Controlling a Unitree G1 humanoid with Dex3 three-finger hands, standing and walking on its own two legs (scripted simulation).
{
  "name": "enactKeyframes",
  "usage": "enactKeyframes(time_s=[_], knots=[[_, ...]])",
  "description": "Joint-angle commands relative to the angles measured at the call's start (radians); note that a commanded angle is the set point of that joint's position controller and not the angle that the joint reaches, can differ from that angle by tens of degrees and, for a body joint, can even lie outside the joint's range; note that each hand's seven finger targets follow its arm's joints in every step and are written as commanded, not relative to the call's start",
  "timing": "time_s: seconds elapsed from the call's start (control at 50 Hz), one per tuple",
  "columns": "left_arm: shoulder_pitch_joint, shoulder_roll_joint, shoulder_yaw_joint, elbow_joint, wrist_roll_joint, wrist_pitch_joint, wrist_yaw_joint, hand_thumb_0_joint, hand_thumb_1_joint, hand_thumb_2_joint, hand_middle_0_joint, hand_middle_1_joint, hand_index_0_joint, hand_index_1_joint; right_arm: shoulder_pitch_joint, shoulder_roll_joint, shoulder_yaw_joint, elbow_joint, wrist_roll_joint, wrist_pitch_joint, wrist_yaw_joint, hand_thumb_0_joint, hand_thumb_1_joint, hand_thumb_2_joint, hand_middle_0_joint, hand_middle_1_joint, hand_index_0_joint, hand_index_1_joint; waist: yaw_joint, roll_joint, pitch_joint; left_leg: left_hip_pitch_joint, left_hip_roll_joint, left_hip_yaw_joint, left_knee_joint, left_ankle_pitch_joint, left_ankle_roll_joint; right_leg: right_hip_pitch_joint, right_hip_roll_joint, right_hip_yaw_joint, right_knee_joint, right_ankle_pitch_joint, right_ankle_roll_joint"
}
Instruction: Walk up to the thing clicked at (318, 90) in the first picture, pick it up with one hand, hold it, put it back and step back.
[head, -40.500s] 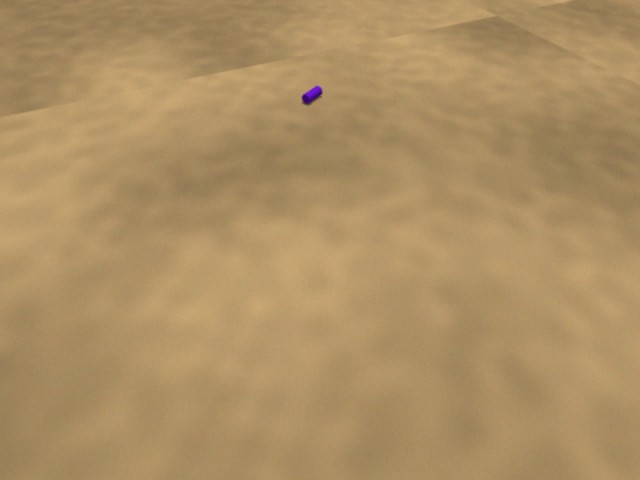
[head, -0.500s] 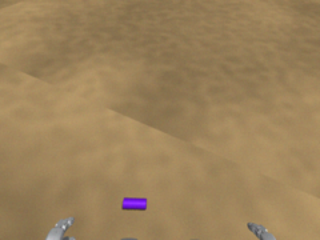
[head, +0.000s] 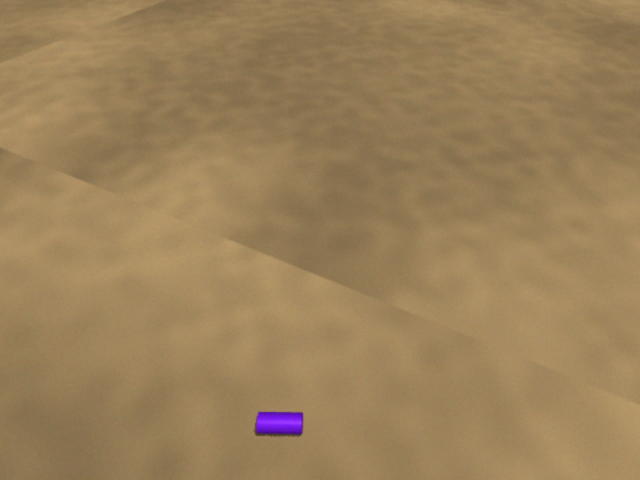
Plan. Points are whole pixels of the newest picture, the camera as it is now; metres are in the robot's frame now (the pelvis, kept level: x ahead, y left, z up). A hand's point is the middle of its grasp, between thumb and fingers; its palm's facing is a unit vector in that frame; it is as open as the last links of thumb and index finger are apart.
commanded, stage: stand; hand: left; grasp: from above
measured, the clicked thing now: (280, 422) +0.42 +0.14 -0.75
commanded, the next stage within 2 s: step back in 1.76 s
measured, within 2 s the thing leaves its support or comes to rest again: neither
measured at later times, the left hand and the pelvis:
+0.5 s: hand out of the picture +0.05 +0.22 -0.16, palm faces +0.02 -0.94 -0.33, open 7.4 cm; pelvis +0.00 -0.01 +0.00, yaw +0 degrees
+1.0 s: hand out of the picture +0.10 +0.22 -0.15, palm faces +0.01 -0.94 -0.33, open 7.4 cm; pelvis +0.02 -0.02 +0.00, yaw -1 degrees
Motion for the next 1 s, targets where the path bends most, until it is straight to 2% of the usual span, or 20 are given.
enactKeyframes(time_s=[0.0, 0.02, 0.04, 0.06, 0.1, 0.14, 0.16, 0.24, 0.32, 0.4, 0.46, 0.58, 0.76, 0.84, 0.88, 0.98], knots=[[-0.040, 0.187, 0.028, -0.048, -0.004, -0.029, 0.010, 0.000, 0.900, 0.900, -0.200, -0.300, -0.200, -0.301, -0.037, -0.195, -0.039, -0.055, 0.001, -0.022, -0.006, 0.000, -0.900, -0.900, 0.200, 0.300, 0.200, 0.300, -0.005, -0.018, 0.019, -0.059, 0.115, -0.120, -0.121, -0.037, 0.007, -0.017, -0.067, 0.081, -0.107, -0.027, -0.031], [-0.038, 0.188, 0.027, -0.046, -0.003, -0.029, 0.011, 0.000, 0.900, 0.900, -0.200, -0.300, -0.200, -0.301, -0.049, -0.201, -0.042, -0.057, 0.002, -0.022, -0.006, 0.000, -0.900, -0.900, 0.200, 0.300, 0.200, 0.300, -0.004, -0.026, 0.012, -0.043, 0.115, -0.119, -0.117, -0.018, 0.007, -0.029, -0.068, 0.082, -0.112, -0.026, -0.032], [-0.044, 0.192, 0.028, -0.043, -0.006, -0.026, 0.009, 0.000, 0.900, 0.900, -0.200, -0.300, -0.200, -0.301, -0.043, -0.198, -0.040, -0.051, 0.001, -0.021, -0.006, 0.000, -0.900, -0.900, 0.200, 0.300, 0.200, 0.300, -0.008, -0.009, 0.031, -0.062, 0.120, -0.125, -0.134, -0.070, 0.006, -0.039, -0.062, 0.080, -0.109, -0.039, -0.031], [-0.049, 0.196, 0.029, -0.045, -0.007, -0.027, 0.008, 0.000, 0.900, 0.900, -0.200, -0.300, -0.200, -0.301, -0.041, -0.207, -0.039, -0.050, 0.000, -0.022, -0.006, 0.000, -0.900, -0.900, 0.200, 0.300, 0.200, 0.300, -0.008, 0.010, 0.018, -0.073, 0.120, -0.125, -0.138, -0.071, 0.008, -0.011, -0.067, 0.084, -0.106, -0.015, -0.034], [-0.040, 0.191, 0.026, -0.038, -0.008, -0.028, 0.006, 0.000, 0.900, 0.900, -0.200, -0.300, -0.200, -0.301, -0.052, -0.206, -0.037, -0.046, 0.003, -0.025, -0.005, 0.000, -0.900, -0.900, 0.200, 0.300, 0.200, 0.300, -0.002, 0.002, 0.000, -0.046, 0.124, -0.124, -0.137, -0.036, 0.006, -0.010, -0.071, 0.084, -0.101, 0.000, -0.038], [-0.057, 0.204, 0.029, -0.035, -0.009, -0.028, 0.006, 0.000, 0.900, 0.900, -0.200, -0.300, -0.200, -0.301, -0.047, -0.203, -0.033, -0.040, 0.004, -0.022, -0.005, 0.000, -0.900, -0.900, 0.200, 0.300, 0.200, 0.300, -0.007, 0.002, 0.020, -0.077, 0.128, -0.129, -0.149, -0.071, 0.006, -0.007, -0.068, 0.083, -0.100, -0.014, -0.037], [-0.048, 0.199, 0.027, -0.031, -0.009, -0.029, 0.005, 0.000, 0.900, 0.900, -0.200, -0.300, -0.200, -0.301, -0.058, -0.213, -0.034, -0.039, 0.004, -0.024, -0.005, 0.000, -0.900, -0.900, 0.200, 0.300, 0.200, 0.300, -0.001, 0.008, 0.005, -0.063, 0.130, -0.130, -0.146, -0.064, 0.009, -0.004, -0.070, 0.085, -0.104, 0.002, -0.036], [-0.059, 0.213, 0.027, -0.025, -0.010, -0.031, 0.004, 0.000, 0.900, 0.900, -0.200, -0.300, -0.200, -0.301, -0.052, -0.211, -0.027, -0.033, 0.007, -0.026, -0.002, 0.000, -0.900, -0.900, 0.200, 0.300, 0.200, 0.300, -0.008, -0.018, 0.001, -0.039, 0.125, -0.114, -0.135, -0.009, 0.006, -0.011, -0.076, 0.093, -0.116, 0.005, -0.037], [-0.065, 0.217, 0.025, -0.023, -0.012, -0.029, 0.001, 0.000, 0.900, 0.900, -0.200, -0.300, -0.200, -0.301, -0.057, -0.221, -0.025, -0.026, 0.006, -0.024, -0.002, 0.000, -0.900, -0.900, 0.200, 0.300, 0.200, 0.300, -0.010, -0.005, 0.012, -0.043, 0.129, -0.114, -0.138, -0.043, 0.005, -0.032, -0.071, 0.095, -0.125, -0.019, -0.038], [-0.071, 0.216, 0.024, -0.019, -0.015, -0.033, 0.000, 0.000, 0.900, 0.900, -0.200, -0.300, -0.200, -0.301, -0.064, -0.220, -0.021, -0.022, 0.009, -0.022, 0.000, 0.000, -0.900, -0.900, 0.200, 0.300, 0.200, 0.300, -0.010, -0.011, -0.007, -0.034, 0.132, -0.106, -0.126, -0.005, 0.007, -0.011, -0.076, 0.099, -0.125, 0.012, -0.038], [-0.071, 0.222, 0.024, -0.016, -0.016, -0.033, -0.001, 0.000, 0.900, 0.900, -0.200, -0.300, -0.200, -0.301, -0.063, -0.221, -0.018, -0.020, 0.011, -0.023, 0.000, 0.000, -0.900, -0.900, 0.200, 0.300, 0.200, 0.300, -0.011, -0.019, 0.006, -0.028, 0.130, -0.104, -0.128, -0.005, 0.005, -0.029, -0.074, 0.103, -0.135, -0.004, -0.039], [-0.084, 0.222, 0.024, -0.017, -0.019, -0.037, -0.002, 0.000, 0.900, 0.900, -0.200, -0.300, -0.200, -0.301, -0.073, -0.231, -0.017, -0.015, 0.010, -0.028, -0.001, 0.000, -0.900, -0.900, 0.200, 0.300, 0.200, 0.300, -0.012, -0.002, -0.043, 0.014, 0.141, -0.095, -0.114, 0.116, 0.003, 0.008, -0.080, 0.099, -0.120, 0.109, -0.044], [-0.105, 0.232, 0.026, -0.023, -0.022, -0.038, -0.002, 0.000, 0.900, 0.900, -0.200, -0.300, -0.200, -0.301, -0.081, -0.238, -0.015, -0.008, 0.014, -0.029, -0.005, 0.000, -0.900, -0.900, 0.200, 0.300, 0.200, 0.300, -0.015, -0.005, -0.073, 0.037, 0.149, -0.083, -0.107, 0.205, -0.002, 0.041, -0.086, 0.094, -0.113, 0.226, -0.041], [-0.106, 0.221, 0.023, -0.018, -0.023, -0.035, -0.003, 0.000, 0.900, 0.900, -0.200, -0.300, -0.200, -0.301, -0.087, -0.234, -0.013, -0.005, 0.014, -0.028, -0.005, 0.000, -0.900, -0.900, 0.200, 0.300, 0.200, 0.300, -0.014, -0.014, -0.064, 0.043, 0.154, -0.083, -0.113, 0.206, -0.003, 0.030, -0.078, 0.085, -0.109, 0.203, -0.040], [-0.120, 0.230, 0.025, -0.022, -0.021, -0.036, -0.003, 0.000, 0.900, 0.900, -0.200, -0.300, -0.200, -0.301, -0.086, -0.235, -0.014, -0.006, 0.014, -0.027, -0.003, 0.000, -0.900, -0.900, 0.200, 0.300, 0.200, 0.300, -0.018, -0.017, -0.041, 0.017, 0.152, -0.082, -0.123, 0.165, -0.005, 0.022, -0.076, 0.087, -0.120, 0.158, -0.039], [-0.120, 0.238, 0.025, -0.028, -0.023, -0.042, -0.005, 0.000, 0.900, 0.900, -0.200, -0.300, -0.200, -0.301, -0.099, -0.244, -0.016, -0.012, 0.014, -0.029, 0.001, 0.000, -0.900, -0.900, 0.200, 0.300, 0.200, 0.300, -0.014, -0.009, -0.055, 0.022, 0.153, -0.081, -0.118, 0.181, -0.004, 0.036, -0.082, 0.093, -0.125, 0.185, -0.038]])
